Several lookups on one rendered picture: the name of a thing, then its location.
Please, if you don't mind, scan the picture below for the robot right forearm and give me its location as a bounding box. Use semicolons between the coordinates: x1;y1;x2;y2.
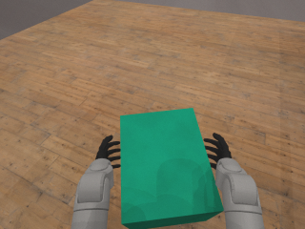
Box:
215;157;265;229

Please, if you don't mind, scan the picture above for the robot left hand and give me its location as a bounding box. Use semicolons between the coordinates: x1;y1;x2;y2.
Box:
95;135;121;169

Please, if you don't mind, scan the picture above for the carton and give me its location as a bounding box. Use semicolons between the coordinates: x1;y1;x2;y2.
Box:
120;108;224;229

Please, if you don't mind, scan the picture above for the robot left forearm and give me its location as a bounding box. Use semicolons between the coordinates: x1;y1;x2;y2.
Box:
71;158;114;229

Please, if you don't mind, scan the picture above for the robot right hand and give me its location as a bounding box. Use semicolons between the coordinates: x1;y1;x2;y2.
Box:
203;133;232;169

